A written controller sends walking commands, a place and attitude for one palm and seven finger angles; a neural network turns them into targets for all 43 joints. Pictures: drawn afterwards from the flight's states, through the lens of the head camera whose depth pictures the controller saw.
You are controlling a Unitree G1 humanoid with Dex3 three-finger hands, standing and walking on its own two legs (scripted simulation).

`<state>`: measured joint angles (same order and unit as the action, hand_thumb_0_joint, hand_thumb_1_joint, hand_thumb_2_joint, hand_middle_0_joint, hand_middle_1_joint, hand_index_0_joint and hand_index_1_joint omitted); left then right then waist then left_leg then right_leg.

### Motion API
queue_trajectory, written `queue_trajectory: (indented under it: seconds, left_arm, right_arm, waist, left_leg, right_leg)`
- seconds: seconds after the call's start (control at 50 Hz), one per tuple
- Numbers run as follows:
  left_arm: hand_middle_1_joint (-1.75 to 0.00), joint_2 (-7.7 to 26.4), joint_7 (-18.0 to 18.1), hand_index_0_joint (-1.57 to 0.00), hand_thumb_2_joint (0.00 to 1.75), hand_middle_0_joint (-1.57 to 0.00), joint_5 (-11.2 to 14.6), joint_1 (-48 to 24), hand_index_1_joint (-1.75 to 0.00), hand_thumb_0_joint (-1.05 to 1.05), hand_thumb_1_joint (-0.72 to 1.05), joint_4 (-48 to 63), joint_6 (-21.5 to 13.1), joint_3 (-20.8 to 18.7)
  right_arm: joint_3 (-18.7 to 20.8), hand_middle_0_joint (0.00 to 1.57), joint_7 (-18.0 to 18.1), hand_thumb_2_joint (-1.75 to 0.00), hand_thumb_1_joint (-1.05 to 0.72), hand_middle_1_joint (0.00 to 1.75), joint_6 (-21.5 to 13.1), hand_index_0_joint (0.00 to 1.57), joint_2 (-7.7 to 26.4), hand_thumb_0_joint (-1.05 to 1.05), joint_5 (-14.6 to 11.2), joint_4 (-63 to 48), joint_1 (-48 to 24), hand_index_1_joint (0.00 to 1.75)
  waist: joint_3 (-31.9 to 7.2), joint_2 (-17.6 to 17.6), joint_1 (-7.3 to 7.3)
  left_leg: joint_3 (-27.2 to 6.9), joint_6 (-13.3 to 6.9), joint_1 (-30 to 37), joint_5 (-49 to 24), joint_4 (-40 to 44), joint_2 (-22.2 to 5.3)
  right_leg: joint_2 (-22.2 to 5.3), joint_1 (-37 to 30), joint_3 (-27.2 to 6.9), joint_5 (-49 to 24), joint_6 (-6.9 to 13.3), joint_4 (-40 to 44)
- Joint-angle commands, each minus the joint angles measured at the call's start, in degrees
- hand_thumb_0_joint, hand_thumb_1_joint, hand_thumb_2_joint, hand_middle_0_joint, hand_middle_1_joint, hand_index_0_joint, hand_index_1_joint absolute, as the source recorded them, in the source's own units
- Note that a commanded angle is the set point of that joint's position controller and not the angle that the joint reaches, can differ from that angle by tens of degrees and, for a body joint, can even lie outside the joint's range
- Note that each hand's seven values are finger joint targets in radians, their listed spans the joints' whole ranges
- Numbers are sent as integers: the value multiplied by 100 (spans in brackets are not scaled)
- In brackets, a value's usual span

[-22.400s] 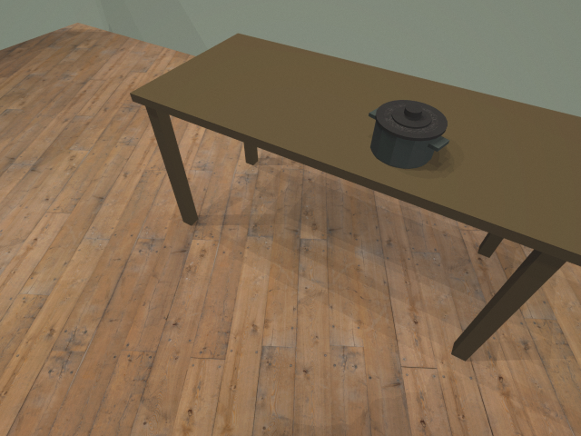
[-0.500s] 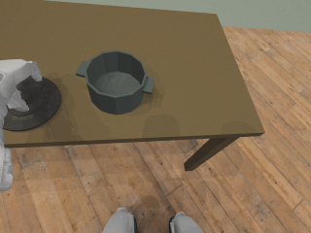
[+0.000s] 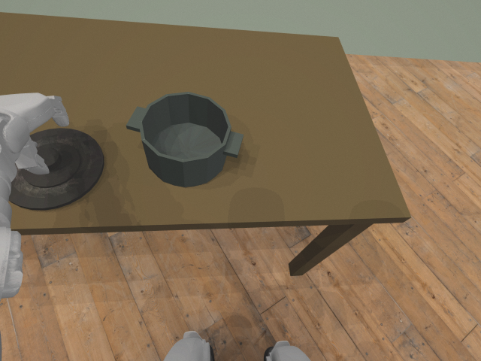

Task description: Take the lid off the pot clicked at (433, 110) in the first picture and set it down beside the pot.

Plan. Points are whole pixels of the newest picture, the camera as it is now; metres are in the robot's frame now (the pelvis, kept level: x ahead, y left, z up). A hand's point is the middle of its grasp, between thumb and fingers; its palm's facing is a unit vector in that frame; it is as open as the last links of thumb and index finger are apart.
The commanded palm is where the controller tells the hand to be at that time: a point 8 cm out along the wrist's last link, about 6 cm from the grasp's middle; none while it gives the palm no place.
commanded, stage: raise the empty hand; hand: left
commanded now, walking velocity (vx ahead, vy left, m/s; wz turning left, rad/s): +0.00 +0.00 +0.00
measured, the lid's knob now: (47, 159) +0.48 +0.34 -0.03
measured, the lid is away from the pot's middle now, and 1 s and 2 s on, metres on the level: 0.26 0.26 0.26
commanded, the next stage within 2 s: draw the hand back to the body in 0.98 s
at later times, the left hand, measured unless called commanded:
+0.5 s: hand (12, 120) +0.46 +0.33 +0.09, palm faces -0.40 -0.10 -0.91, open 11.0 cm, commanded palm +0.49 +0.31 +0.15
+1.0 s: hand out of the picture +0.45 +0.33 +0.14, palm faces -0.40 -0.10 -0.91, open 11.0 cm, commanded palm +0.48 +0.32 +0.19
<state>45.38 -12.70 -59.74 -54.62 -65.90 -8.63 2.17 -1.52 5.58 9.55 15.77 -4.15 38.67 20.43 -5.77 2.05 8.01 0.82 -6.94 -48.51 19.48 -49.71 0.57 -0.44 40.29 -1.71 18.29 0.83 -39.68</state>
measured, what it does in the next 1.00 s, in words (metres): stands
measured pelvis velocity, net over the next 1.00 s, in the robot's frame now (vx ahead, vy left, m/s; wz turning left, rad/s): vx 0.01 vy -0.01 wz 0.02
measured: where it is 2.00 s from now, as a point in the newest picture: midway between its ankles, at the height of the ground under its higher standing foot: outside the picture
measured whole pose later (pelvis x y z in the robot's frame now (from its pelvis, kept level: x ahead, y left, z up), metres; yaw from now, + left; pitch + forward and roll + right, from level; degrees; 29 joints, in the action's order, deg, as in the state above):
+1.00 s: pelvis +0.01 -0.01 +0.03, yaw +1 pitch +11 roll -4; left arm 47.6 -21.5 -55.9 -56.4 -62.4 -9.0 3.5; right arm -1.3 6.2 7.3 16.6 -5.4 39.0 18.9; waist -4.3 1.4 5.4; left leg 1.4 -6.2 -32.8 15.2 -36.5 2.0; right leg -2.1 25.5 -2.2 14.3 -0.4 -27.8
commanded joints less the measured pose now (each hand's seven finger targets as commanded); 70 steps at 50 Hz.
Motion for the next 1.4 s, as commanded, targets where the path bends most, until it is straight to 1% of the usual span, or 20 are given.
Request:
queue_trajectory:
  seconds: [0.0, 0.1, 0.24, 0.28, 0.36, 0.46, 0.52, 0.68, 0.76, 0.88, 0.94, 0.98, 1.04, 1.08, 1.12, 1.16, 1.24, 1.28, 1.34, 1.38]
  left_arm:
    - [-86, 1696, 79, -35, 65, -35, 122, -2583, -86, 0, -1, 1057, -61, -440]
    - [-86, 1667, 27, -35, 65, -35, 145, -2691, -86, 0, -1, 1211, -89, -395]
    - [-86, 1595, -61, -35, 65, -35, 198, -2463, -86, 0, -1, 935, -39, -361]
    - [-86, 1576, -128, -35, 65, -35, 209, -2740, -86, 0, -1, 1324, -78, -329]
    - [-86, 1989, -179, -35, 65, -35, 244, -2459, -86, 0, -1, 1222, -123, -651]
    - [-86, 1766, -249, -35, 65, -35, 259, -2508, -86, 0, -1, 1576, -129, -509]
    - [-86, 1563, -343, -35, 65, -35, 363, -2423, -86, 0, -1, 1154, -61, -329]
    - [-86, 2028, -455, -35, 65, -35, 373, -2668, -86, 0, -1, 1602, -140, -621]
    - [-86, 1707, -530, -35, 65, -35, 391, -2587, -86, 0, -1, 1360, -50, -354]
    - [-86, 2055, -665, -35, 65, -35, 406, -2779, -86, 0, -1, 1646, -86, -569]
    - [-86, 1525, -757, -35, 65, -35, 470, -2573, -86, 0, -1, 1070, 1, -114]
    - [-86, 1710, -755, -35, 65, -35, 408, -2916, -86, 0, -1, 1661, -69, -249]
    - [-86, 1806, -768, -35, 65, -35, 430, -2780, -86, 0, -1, 1471, -110, -337]
    - [-86, 2120, -745, -35, 65, -35, 439, -2804, -86, 0, -1, 1735, -167, -609]
    - [-86, 2013, -725, -35, 65, -35, 429, -2643, -86, 0, -1, 1911, -174, -607]
    - [-86, 1890, -725, -35, 65, -35, 469, -2242, -86, 0, -1, 1692, -151, -611]
    - [-86, 1855, -715, -35, 65, -35, 516, -2177, -86, 0, -1, 2176, -153, -655]
    - [-86, 2283, -672, -35, 65, -35, 541, -2035, -86, 0, -1, 2521, -231, -1080]
    - [-86, 1860, -686, -35, 65, -35, 635, -1585, -86, 0, -1, 2478, -196, -880]
    - [-86, 2093, -657, -35, 65, -35, 680, -1350, -86, 0, -1, 2540, -193, -1087]
  right_arm:
    - [411, 20, 128, -90, -90, 30, -132, 20, 1247, 0, -1, -211, 828, 30]
    - [413, 20, 121, -90, -90, 30, -170, 20, 1225, 0, -2, -202, 791, 30]
    - [434, 20, 99, -90, -90, 30, -180, 20, 1228, 0, -44, -220, 754, 30]
    - [455, 20, 108, -90, -90, 30, -198, 20, 1220, 0, -39, -228, 716, 30]
    - [433, 20, 138, -90, -90, 30, -227, 20, 1204, 0, -53, -251, 696, 30]
    - [470, 20, 74, -90, -90, 30, -228, 20, 1168, 0, -48, -274, 580, 30]
    - [457, 20, 66, -90, -90, 30, -222, 20, 1188, 0, -70, -235, 560, 30]
    - [423, 20, 159, -90, -90, 30, -330, 20, 1199, 0, -73, -310, 464, 30]
    - [416, 20, 134, -90, -90, 30, -345, 20, 1172, 0, -97, -316, 378, 30]
    - [414, 20, 153, -90, -90, 30, -374, 20, 1177, 0, -88, -362, 327, 30]
    - [386, 20, 135, -90, -90, 30, -348, 20, 1197, 0, -130, -298, 294, 30]
    - [429, 20, 126, -90, -90, 30, -344, 20, 1200, 0, -90, -326, 268, 30]
    - [409, 20, 152, -90, -90, 30, -323, 20, 1179, 0, -103, -320, 314, 30]
    - [421, 20, 154, -90, -90, 30, -334, 20, 1189, 0, -86, -344, 285, 30]
    - [432, 20, 121, -90, -90, 30, -291, 20, 1122, 0, -69, -403, 247, 30]
    - [432, 20, 73, -90, -90, 30, -247, 20, 1102, 0, -81, -432, 168, 30]
    - [451, 20, 23, -90, -90, 30, -174, 20, 1064, 0, -76, -538, 47, 30]
    - [459, 20, 18, -90, -90, 30, -145, 20, 1079, 0, -56, -623, -38, 30]
    - [442, 20, -51, -90, -90, 30, -85, 20, 1003, 0, -56, -683, -185, 30]
    - [422, 20, -77, -90, -90, 30, -59, 20, 1034, 0, -69, -774, -293, 30]
  waist:
    - [-2345, 981, 54]
    - [-2313, 1105, 5]
    - [-2026, 718, -12]
    - [-2197, 1024, -57]
    - [-2254, 807, -108]
    - [-2221, 1104, -191]
    - [-1846, 635, -116]
    - [-2105, 697, -219]
    - [-1729, 664, -194]
    - [-1999, 624, -258]
    - [-1378, 330, -149]
    - [-1815, 739, -227]
    - [-1859, 521, -187]
    - [-2028, 648, -272]
    - [-2230, 873, -293]
    - [-1911, 744, -305]
    - [-2046, 772, -344]
    - [-2286, 836, -446]
    - [-2036, 707, -434]
    - [-1920, 589, -490]
  left_leg:
    - [-882, 529, 3811, -1885, 856, -308]
    - [-829, 544, 3933, -2035, 967, -308]
    - [-756, 510, 3857, -1945, 1118, -285]
    - [-775, 528, 4075, -2125, 1199, -274]
    - [-646, 484, 4038, -2310, 1222, -226]
    - [-707, 574, 4350, -2611, 1359, -251]
    - [-614, 470, 4060, -2226, 1423, -231]
    - [-585, 407, 4264, -2268, 1642, -168]
    - [-578, 403, 4204, -2008, 1748, -181]
    - [-517, 355, 4317, -2350, 1760, -143]
    - [-461, 322, 3925, -1762, 1810, -163]
    - [-510, 368, 4297, -2099, 1800, -172]
    - [-471, 320, 4190, -2157, 1727, -137]
    - [-471, 337, 4276, -2368, 1726, -151]
    - [-497, 388, 4475, -2802, 1697, -132]
    - [-489, 382, 4368, -2690, 1704, -142]
    - [-512, 370, 4522, -2795, 1763, -136]
    - [-541, 388, 4666, -3235, 1758, -126]
    - [-548, 374, 4588, -3140, 1811, -124]
    - [-506, 336, 4389, -2892, 1895, -100]
  right_leg:
    - [471, 821, 579, -320, 188, 392]
    - [446, 629, 579, -420, 206, 510]
    - [437, 396, 575, -456, 188, 691]
    - [419, 324, 526, -539, 210, 755]
    - [407, -96, 529, -742, 192, 852]
    - [396, -110, 574, -735, 224, 984]
    - [388, -197, 533, -694, 181, 1100]
    - [345, -689, 478, -923, 207, 1272]
    - [341, -590, 538, -736, 193, 1350]
    - [323, -967, 488, -1063, 192, 1431]
    - [322, -700, 532, -748, 157, 1447]
    - [313, -740, 500, -867, 202, 1426]
    - [337, -855, 514, -983, 171, 1406]
    - [317, -971, 497, -1101, 186, 1399]
    - [333, -1015, 538, -1209, 182, 1381]
    - [336, -933, 572, -1091, 174, 1412]
    - [325, -1063, 567, -1137, 175, 1448]
    - [304, -1297, 548, -1386, 196, 1454]
    - [303, -1303, 592, -1275, 162, 1515]
    - [262, -1513, 544, -1298, 184, 1546]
